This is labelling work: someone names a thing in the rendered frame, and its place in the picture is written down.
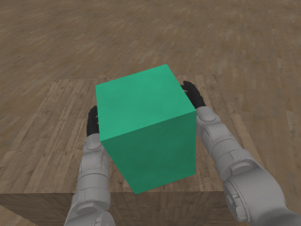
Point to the right robot forearm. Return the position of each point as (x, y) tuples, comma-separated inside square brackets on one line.
[(229, 157)]

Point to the robot right hand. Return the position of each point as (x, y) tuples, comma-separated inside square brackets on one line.
[(193, 94)]

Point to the carton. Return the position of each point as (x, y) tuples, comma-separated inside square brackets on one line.
[(148, 126)]

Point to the left robot forearm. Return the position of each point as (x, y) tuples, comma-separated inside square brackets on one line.
[(93, 177)]

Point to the pedestal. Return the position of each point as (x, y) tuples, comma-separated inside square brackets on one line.
[(39, 172)]

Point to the robot right upper arm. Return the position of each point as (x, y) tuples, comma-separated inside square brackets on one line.
[(253, 197)]

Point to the robot left hand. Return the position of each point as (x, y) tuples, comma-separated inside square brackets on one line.
[(92, 121)]

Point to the robot left upper arm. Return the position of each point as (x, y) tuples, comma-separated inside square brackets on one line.
[(96, 218)]

